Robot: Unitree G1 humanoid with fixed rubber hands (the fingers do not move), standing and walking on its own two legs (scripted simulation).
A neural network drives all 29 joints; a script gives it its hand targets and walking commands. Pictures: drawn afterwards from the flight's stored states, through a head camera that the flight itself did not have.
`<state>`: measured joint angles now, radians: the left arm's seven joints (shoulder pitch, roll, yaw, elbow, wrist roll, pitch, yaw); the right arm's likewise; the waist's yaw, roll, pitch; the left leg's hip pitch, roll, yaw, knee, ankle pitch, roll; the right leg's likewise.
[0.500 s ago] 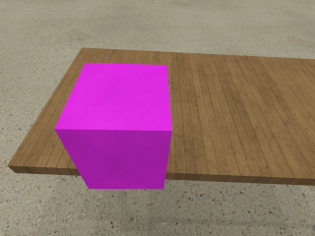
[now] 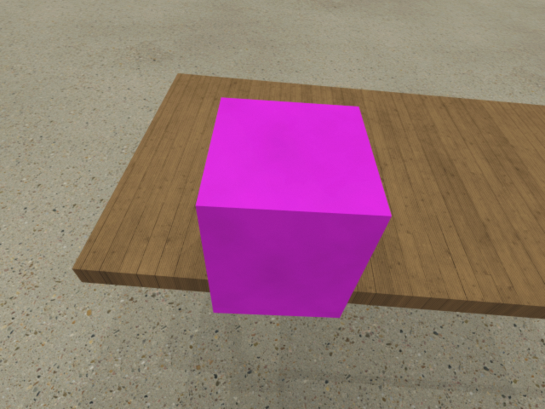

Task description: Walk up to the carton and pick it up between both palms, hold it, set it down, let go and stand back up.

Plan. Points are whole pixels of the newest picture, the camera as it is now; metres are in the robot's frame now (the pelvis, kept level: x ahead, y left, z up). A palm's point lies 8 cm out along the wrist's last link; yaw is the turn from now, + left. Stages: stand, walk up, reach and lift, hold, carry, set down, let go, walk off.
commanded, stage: walk up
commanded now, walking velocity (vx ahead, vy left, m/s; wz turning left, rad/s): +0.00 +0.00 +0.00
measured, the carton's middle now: (283, 213) +0.39 +0.00 +0.10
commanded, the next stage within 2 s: stand in 1.44 s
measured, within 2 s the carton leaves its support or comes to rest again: neither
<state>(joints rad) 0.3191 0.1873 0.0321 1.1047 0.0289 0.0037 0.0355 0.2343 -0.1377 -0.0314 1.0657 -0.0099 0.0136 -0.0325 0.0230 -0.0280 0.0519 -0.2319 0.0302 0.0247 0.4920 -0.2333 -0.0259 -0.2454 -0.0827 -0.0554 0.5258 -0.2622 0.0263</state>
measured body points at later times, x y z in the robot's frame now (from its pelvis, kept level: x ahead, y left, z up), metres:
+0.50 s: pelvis +0.01 +0.03 +0.01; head +0.01 +0.01 +0.46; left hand +0.00 +0.24 -0.15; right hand -0.01 -0.18 -0.16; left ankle +0.01 +0.12 -0.73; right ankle -0.03 -0.08 -0.73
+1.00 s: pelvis -0.02 +0.01 +0.00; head +0.02 +0.01 +0.44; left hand -0.03 +0.24 -0.16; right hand -0.02 -0.22 -0.16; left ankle -0.01 +0.12 -0.71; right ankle -0.02 -0.08 -0.73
